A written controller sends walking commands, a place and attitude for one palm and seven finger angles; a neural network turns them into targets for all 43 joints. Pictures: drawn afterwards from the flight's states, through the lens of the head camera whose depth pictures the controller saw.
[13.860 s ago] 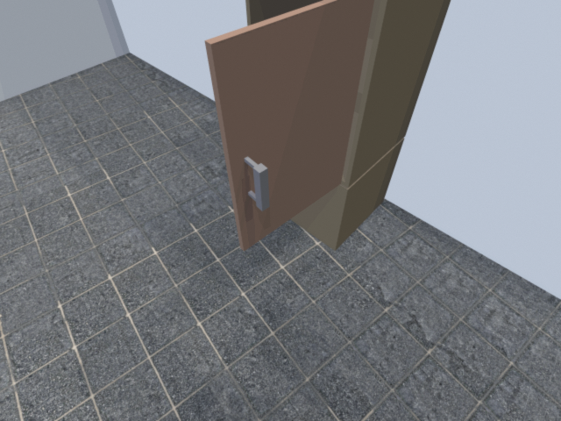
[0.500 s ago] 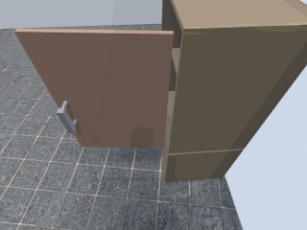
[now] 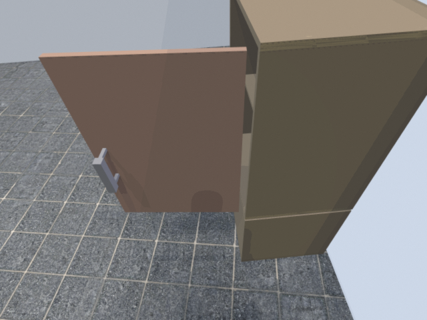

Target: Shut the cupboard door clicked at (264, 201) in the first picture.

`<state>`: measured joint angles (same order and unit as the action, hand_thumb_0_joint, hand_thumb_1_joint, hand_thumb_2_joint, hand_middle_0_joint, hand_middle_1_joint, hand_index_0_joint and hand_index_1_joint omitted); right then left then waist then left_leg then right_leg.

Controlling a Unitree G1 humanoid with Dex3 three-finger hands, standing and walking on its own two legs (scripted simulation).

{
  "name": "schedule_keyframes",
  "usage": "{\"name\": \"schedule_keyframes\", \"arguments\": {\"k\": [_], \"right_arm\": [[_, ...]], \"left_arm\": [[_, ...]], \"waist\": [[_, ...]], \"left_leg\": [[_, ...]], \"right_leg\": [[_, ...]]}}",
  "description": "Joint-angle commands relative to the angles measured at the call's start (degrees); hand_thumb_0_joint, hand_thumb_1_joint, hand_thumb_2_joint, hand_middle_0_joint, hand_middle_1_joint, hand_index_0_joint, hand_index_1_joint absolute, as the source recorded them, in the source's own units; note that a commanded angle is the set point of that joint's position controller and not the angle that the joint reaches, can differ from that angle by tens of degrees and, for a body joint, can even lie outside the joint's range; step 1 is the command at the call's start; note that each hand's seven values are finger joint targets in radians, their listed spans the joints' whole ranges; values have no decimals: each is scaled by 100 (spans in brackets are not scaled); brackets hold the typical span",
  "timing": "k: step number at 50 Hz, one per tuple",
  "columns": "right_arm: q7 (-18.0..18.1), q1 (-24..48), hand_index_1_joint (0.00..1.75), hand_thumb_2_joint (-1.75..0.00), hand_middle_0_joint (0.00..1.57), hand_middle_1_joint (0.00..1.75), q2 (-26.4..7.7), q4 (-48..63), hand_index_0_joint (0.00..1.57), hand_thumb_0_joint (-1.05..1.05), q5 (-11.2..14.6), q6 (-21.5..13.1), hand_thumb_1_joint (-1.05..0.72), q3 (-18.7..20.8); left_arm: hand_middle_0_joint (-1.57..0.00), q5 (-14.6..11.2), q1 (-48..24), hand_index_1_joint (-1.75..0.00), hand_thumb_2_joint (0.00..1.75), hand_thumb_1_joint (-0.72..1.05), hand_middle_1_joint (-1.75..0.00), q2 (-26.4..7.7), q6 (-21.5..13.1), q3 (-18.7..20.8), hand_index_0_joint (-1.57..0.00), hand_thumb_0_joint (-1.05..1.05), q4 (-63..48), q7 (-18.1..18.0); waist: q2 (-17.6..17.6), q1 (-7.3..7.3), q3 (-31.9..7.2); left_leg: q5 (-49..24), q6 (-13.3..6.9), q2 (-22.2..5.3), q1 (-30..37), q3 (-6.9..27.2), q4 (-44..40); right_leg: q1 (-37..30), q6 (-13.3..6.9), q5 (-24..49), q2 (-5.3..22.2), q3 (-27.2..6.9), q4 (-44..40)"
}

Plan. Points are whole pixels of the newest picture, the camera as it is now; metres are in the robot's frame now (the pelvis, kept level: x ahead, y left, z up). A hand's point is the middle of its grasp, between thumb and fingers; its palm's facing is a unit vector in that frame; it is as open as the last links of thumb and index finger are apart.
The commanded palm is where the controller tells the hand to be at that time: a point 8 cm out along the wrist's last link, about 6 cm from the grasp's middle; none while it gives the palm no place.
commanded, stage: come to a stop and stand still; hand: left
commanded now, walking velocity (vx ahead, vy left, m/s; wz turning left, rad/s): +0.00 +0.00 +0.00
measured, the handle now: (108, 170) +0.50 +0.34 -0.07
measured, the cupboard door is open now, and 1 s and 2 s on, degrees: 84 84 84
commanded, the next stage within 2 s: look again from close up in 0.08 s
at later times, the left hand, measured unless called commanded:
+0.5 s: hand out of the picture +0.00 +0.15 -0.16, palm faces -0.02 -0.98 -0.21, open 7.4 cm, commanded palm none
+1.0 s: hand out of the picture +0.01 +0.14 -0.17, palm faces +0.05 -0.98 -0.22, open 7.4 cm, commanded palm none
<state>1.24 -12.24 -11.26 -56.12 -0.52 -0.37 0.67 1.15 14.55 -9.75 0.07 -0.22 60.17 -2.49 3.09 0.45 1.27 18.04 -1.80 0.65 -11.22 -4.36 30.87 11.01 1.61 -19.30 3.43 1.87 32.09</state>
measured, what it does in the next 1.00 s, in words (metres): stands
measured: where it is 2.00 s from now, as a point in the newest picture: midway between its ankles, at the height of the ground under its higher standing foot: outside the picture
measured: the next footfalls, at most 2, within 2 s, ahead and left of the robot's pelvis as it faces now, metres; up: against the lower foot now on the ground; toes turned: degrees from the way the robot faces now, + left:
right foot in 1.42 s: +0.05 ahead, -0.08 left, +0.00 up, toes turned -7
left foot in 1.82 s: +0.11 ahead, +0.23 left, +0.00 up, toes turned +2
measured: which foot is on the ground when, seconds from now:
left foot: down 0.00-1.00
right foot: down 0.00-1.00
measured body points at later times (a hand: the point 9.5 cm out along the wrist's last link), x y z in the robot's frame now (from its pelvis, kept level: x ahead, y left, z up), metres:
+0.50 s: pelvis -0.01 -0.03 +0.01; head +0.01 -0.04 +0.46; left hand +0.00 +0.20 -0.15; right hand -0.02 -0.26 -0.15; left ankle -0.01 +0.10 -0.73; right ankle -0.02 -0.14 -0.73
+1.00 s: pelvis +0.00 -0.04 +0.01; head +0.01 -0.04 +0.45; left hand +0.01 +0.19 -0.15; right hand +0.02 -0.27 -0.16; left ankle -0.01 +0.10 -0.73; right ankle -0.02 -0.14 -0.73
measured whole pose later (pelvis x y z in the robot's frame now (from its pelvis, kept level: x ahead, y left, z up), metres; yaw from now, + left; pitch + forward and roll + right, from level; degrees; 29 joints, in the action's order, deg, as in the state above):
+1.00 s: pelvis +0.00 -0.04 +0.01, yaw +0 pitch -1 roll +0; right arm 0.9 -14.5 -10.6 -63.2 -0.6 1.0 0.2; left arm 1.2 15.8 -9.3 -0.8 0.3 62.5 -1.8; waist 0.5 1.1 1.4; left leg 17.0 1.3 -2.7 -10.9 -3.1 28.3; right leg 9.7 -2.0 -17.8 0.0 3.7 28.2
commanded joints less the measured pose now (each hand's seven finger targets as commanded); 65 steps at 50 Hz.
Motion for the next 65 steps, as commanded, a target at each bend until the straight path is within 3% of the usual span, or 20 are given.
{"name": "schedule_keyframes", "arguments": {"k": [1, 3, 8, 16, 29, 32, 39, 43, 49, 51, 53, 55, 56, 57, 58, 59, 60, 62, 65], "right_arm": [[-17, -286, 30, -90, 20, 30, -568, 255, 20, 0, -32, -82, -90, 23], [-23, -271, 30, -90, 20, 30, -571, 192, 20, 0, -39, -93, -90, 0], [-39, -309, 30, -90, 20, 30, -566, 54, 20, 0, -36, -91, -90, -35], [-19, -440, 30, -90, 20, 30, -533, -275, 20, 0, -21, -132, -90, -70], [36, -553, 30, -90, 20, 30, -446, -644, 20, 0, -6, -147, -90, -72], [46, -552, 30, -90, 20, 30, -369, -677, 20, 0, -3, -125, -90, -71], [48, -471, 30, -90, 20, 30, -404, -667, 20, 0, -11, -119, -90, -54], [23, -496, 30, -90, 20, 30, -329, -613, 20, 0, -23, -53, -90, -49], [-18, -326, 30, -90, 20, 30, -319, -351, 20, 0, -34, 75, -90, 31], [-23, -351, 30, -90, 20, 30, -325, -280, 20, 0, -32, 69, -90, 56], [-37, -521, 30, -90, 20, 30, -292, -286, 20, 0, -22, 49, -90, 71], [-44, -833, 30, -90, 20, 30, -356, -362, 20, 0, -30, 6, -90, 84], [-31, -961, 30, -90, 20, 30, -544, -368, 20, 0, -55, -9, -90, 125], [-18, -1037, 30, -90, 20, 30, -703, -362, 20, 0, -81, 11, -90, 176], [-1, -1102, 30, -90, 20, 30, -763, -339, 20, 0, -81, 34, -90, 178], [24, -1125, 30, -90, 20, 30, -731, -289, 20, 0, -71, 44, -90, 158], [37, -1038, 30, -90, 20, 30, -677, -195, 20, 0, -66, 38, -90, 140], [38, -729, 30, -90, 20, 30, -609, -62, 20, 0, -106, 45, -90, 117], [28, -605, 30, -90, 20, 30, -693, 49, 20, 0, -139, 45, -90, 138]], "left_arm": [[-20, -25, 119, -30, 90, 90, -30, -709, -70, 88, -20, 0, -321, 19], [-20, -27, 158, -30, 90, 90, -30, -763, -73, 87, -20, 0, -315, 39], [-20, -38, 190, -30, 90, 90, -30, -839, -90, 70, -20, 0, -289, 67], [-20, -66, 246, -30, 90, 90, -30, -855, -144, 52, -20, 0, -116, 80], [-20, -74, 307, -30, 90, 90, -30, -769, -195, 59, -20, 0, 153, 59], [-20, -69, 292, -30, 90, 90, -30, -723, -178, 50, -20, 0, 179, 57], [-20, -63, 310, -30, 90, 90, -30, -752, -200, 65, -20, 0, 182, 51], [-20, -44, 408, -30, 90, 90, -30, -801, -189, 126, -20, 0, 146, 28], [-20, -4, 562, -30, 90, 90, -30, -1096, -144, 329, -20, 0, 48, -6], [-20, 22, 564, -30, 90, 90, -30, -1102, -138, 386, -20, 0, -14, -20], [-20, 23, 441, -30, 90, 90, -30, -1117, -102, 434, -20, 0, -98, -28], [-20, 8, 277, -30, 90, 90, -30, -994, -50, 430, -20, 0, -202, -15], [-20, 9, 247, -30, 90, 90, -30, -854, -10, 417, -20, 0, -274, -5], [-20, 19, 139, -30, 90, 90, -30, -643, 50, 393, -20, 0, -348, 5], [-20, 36, 27, -30, 90, 90, -30, -524, 95, 343, -20, 0, -403, 0], [-20, 44, -66, -30, 90, 90, -30, -519, 130, 321, -20, 0, -457, -2], [-20, 36, -82, -30, 90, 90, -30, -492, 131, 325, -20, 0, -489, 11], [-20, 36, -79, -30, 90, 90, -30, -384, 113, 326, -20, 0, -459, 44], [-20, 26, 113, -30, 90, 90, -30, -242, 127, 281, -20, 0, -464, 41]], "waist": [[-573, -44, 456], [-432, -16, 426], [-505, -6, 343], [-322, -1, 56], [-298, -5, 39], [-355, -1, 258], [-417, 3, 186], [-517, 57, 167], [-1129, 177, 434], [-1192, 176, 403], [-1135, 78, 303], [-727, -45, 110], [-42, -78, 4], [848, -90, 103], [1291, -148, 212], [1146, -181, 269], [822, -137, 254], [387, -5, 250], [347, 81, -4]], "left_leg": [[-869, -70, -614, -229, 679, -966], [-796, -64, -589, -211, 642, -1055], [-532, -26, -544, -107, 553, -1123], [-911, 25, -593, 99, 478, -1088], [-1262, 96, -652, 184, 393, -993], [-1154, 98, -662, 123, 400, -1043], [-1212, 126, -654, 207, 368, -996], [-919, 192, -498, -11, 204, -740], [221, 286, -327, -766, 26, 89], [326, 274, -354, -870, 86, 180], [-5, 256, -332, -510, 35, -212], [-800, 198, -390, 259, 40, -739], [-1475, 44, -735, 547, 339, -790], [-1850, -338, -1227, 504, 962, -986], [-1936, -726, -1561, 577, 1395, -1413], [-2024, -998, -1698, 561, 1556, -1523], [-2142, -1119, -1700, 499, 1537, -1475], [-2648, -1149, -1595, 291, 1280, -1289], [-2855, -1043, -1351, 179, 884, -1167]], "right_leg": [[380, -326, 597, 213, -385, -657], [343, -331, 564, 226, -404, -706], [375, -339, 281, 287, -515, -967], [141, -369, 797, 322, -536, -1030], [-51, -416, 1543, 321, -505, -1048], [42, -410, 1401, 289, -485, -1114], [24, -414, 1593, 312, -534, -1152], [-120, -521, 1594, 550, -757, -1161], [-195, -1027, 1652, 1417, -1577, -1521], [-228, -1141, 1981, 1530, -1581, -1373], [-26, -1040, 2042, 1452, -1301, -1068], [423, -766, 1619, 969, -776, -530], [664, -571, 1054, 556, -339, -43], [984, -347, -233, 84, 236, 542], [1483, -259, -1391, -118, 355, 1399], [1748, -297, -1629, -52, 189, 2136], [1842, -337, -1566, 47, 108, 2488], [1688, -365, -1314, 116, 192, 2572], [1150, -293, -1001, 73, 383, 1841]]}}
